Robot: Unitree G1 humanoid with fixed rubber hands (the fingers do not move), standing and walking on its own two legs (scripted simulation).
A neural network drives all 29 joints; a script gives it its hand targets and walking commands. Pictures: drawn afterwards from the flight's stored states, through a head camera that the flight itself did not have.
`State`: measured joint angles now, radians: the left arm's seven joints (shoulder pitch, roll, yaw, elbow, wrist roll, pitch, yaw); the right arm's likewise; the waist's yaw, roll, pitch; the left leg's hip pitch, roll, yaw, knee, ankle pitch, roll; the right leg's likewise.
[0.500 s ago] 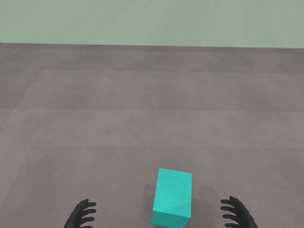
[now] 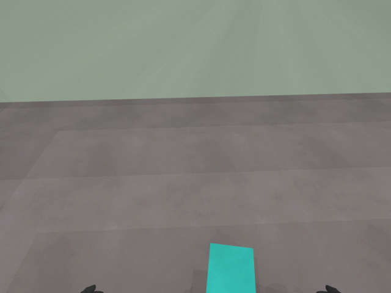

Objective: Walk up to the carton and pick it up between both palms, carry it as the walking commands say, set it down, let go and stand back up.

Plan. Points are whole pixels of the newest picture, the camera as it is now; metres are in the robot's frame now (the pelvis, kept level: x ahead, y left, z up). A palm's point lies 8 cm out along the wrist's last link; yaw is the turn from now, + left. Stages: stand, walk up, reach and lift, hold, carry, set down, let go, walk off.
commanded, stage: stand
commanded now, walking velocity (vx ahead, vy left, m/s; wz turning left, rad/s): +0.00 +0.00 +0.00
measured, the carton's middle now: (228, 287) +0.40 -0.12 -0.62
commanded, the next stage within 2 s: none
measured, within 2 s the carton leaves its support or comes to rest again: neither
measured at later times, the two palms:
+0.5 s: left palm out of the picture +0.02 +0.27 -0.09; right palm out of the picture +0.03 -0.30 -0.10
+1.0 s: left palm out of the picture -0.02 +0.24 -0.11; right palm out of the picture -0.02 -0.33 -0.11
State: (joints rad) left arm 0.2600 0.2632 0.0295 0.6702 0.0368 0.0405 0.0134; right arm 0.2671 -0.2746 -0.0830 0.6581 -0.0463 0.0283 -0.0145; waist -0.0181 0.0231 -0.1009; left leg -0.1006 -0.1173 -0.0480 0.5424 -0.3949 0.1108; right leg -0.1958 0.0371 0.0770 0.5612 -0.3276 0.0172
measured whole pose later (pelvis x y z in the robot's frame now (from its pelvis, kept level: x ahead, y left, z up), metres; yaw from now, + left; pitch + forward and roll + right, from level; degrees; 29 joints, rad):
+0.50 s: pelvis -0.04 -0.02 +0.01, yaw +1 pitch -4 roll +0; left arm 0.32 0.29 0.03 0.86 0.03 -0.01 0.01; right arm 0.33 -0.31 -0.06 0.83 -0.05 -0.04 -0.02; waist 0.01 0.02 -0.08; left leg -0.11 -0.12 -0.06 0.50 -0.31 0.09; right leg -0.21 0.03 0.07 0.53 -0.25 0.00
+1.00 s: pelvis -0.07 -0.05 +0.01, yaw +2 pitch -4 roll +0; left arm 0.22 0.33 0.00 1.02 0.02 -0.03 0.00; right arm 0.29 -0.32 -0.02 1.00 -0.02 -0.04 -0.01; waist 0.00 0.00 -0.03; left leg -0.16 -0.08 -0.10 0.49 -0.26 0.04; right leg -0.22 0.06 0.02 0.45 -0.16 -0.04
